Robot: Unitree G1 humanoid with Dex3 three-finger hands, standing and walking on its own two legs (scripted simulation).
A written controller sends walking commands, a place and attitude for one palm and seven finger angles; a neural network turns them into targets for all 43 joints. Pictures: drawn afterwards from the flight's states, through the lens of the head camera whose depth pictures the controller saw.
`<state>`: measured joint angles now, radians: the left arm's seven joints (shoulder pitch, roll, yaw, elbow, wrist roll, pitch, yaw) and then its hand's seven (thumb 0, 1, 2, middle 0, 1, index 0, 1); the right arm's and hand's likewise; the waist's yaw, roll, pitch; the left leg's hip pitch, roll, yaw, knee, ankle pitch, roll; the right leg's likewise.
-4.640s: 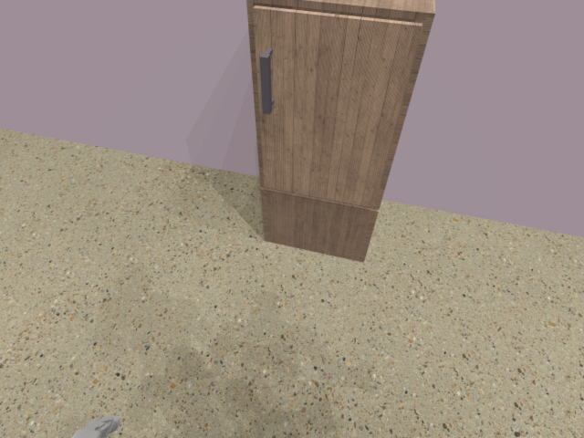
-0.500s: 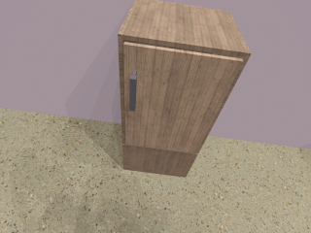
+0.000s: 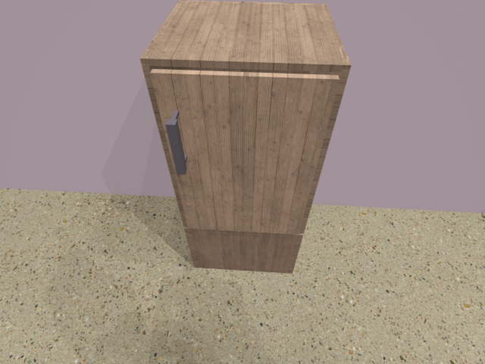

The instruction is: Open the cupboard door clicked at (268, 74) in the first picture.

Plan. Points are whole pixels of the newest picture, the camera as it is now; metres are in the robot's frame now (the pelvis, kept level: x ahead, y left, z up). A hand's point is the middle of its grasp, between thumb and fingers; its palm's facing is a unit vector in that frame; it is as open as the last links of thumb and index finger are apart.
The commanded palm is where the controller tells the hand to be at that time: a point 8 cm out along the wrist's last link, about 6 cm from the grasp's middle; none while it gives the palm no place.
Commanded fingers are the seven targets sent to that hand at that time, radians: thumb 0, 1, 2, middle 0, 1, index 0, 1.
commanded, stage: come to a stop and stand still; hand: left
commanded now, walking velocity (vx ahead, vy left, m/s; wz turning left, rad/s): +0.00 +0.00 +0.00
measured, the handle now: (179, 143) +0.61 +0.19 +0.01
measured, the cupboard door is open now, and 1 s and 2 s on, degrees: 0 0 0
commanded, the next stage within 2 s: look again from close up in 0.18 s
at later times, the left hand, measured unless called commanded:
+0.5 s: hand out of the picture +0.00 +0.19 -0.18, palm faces +0.05 -0.98 -0.18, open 7.4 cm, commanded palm none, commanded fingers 0.00 0.90 0.90 -0.20 -0.30 -0.20 -0.30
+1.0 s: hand out of the picture +0.03 +0.22 -0.18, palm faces +0.00 -0.98 -0.21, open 7.4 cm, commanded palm none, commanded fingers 0.00 0.90 0.90 -0.20 -0.30 -0.20 -0.30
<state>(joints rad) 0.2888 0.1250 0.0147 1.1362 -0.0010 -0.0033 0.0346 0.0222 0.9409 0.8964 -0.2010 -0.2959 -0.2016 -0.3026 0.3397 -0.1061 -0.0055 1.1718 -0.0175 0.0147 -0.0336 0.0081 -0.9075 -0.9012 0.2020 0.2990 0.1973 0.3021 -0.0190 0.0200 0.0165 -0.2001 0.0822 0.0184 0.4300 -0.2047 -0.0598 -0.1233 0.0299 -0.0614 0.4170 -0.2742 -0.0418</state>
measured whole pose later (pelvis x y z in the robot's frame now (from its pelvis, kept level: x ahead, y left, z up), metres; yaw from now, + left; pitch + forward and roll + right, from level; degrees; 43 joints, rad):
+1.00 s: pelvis +0.02 +0.04 -0.01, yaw -1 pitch +0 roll +1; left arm 0.28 0.17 0.00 1.08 0.02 0.00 0.03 0.01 0.91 0.90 -0.20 -0.30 -0.20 -0.30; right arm 0.28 -0.16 0.01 1.08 -0.02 -0.01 -0.02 0.01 -0.91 -0.90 0.20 0.30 0.20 0.30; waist 0.00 -0.01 0.03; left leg -0.23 0.00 0.07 0.52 -0.29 0.02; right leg -0.18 -0.04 -0.01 0.53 -0.35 0.02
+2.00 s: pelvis +0.00 +0.03 -0.01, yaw -1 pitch -1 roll -1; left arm 0.27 0.21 0.00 0.94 0.02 0.02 0.03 0.01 0.91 0.90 -0.20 -0.30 -0.20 -0.30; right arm 0.25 -0.19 0.00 0.95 -0.03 0.02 0.00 0.01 -0.91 -0.90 0.20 0.30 0.20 0.30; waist 0.00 0.02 0.02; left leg -0.30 -0.02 0.04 0.53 -0.21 0.06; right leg -0.22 -0.01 -0.04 0.52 -0.30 -0.01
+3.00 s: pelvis +0.05 +0.03 +0.00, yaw -1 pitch +0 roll +0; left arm 0.20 0.26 -0.01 1.07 0.01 -0.01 0.02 0.01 0.91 0.90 -0.20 -0.30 -0.20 -0.30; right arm 0.16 -0.25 0.02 1.10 -0.01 -0.02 -0.02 0.01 -0.90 -0.90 0.20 0.30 0.20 0.30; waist 0.01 -0.02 0.03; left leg -0.19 -0.04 0.05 0.43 -0.23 0.06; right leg -0.12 -0.02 -0.02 0.42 -0.30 0.01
